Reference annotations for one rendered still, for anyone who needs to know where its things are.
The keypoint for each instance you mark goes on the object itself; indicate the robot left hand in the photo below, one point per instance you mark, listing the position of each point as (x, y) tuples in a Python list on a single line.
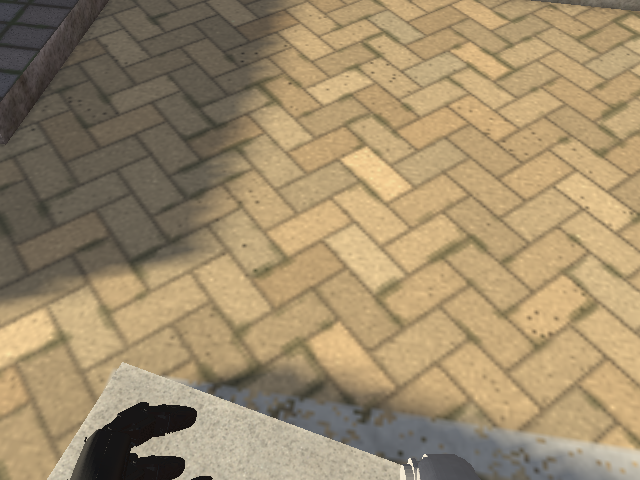
[(106, 453)]

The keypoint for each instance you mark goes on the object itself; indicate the right robot thigh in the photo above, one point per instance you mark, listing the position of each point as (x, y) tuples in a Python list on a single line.
[(438, 467)]

